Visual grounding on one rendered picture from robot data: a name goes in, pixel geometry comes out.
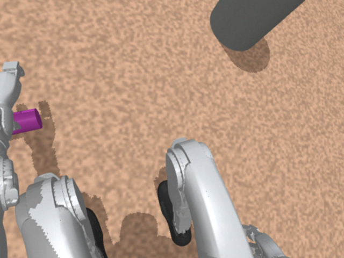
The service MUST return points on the right robot foot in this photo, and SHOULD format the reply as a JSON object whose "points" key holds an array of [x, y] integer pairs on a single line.
{"points": [[167, 210]]}

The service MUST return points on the left robot hand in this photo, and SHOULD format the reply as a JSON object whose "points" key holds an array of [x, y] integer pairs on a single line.
{"points": [[10, 86]]}

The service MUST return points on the right robot hand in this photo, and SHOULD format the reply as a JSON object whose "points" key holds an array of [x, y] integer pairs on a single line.
{"points": [[264, 246]]}

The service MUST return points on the left robot foot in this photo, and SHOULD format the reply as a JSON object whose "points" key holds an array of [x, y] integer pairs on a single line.
{"points": [[97, 232]]}

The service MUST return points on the left robot arm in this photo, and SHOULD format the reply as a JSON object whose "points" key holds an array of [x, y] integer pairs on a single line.
{"points": [[9, 186]]}

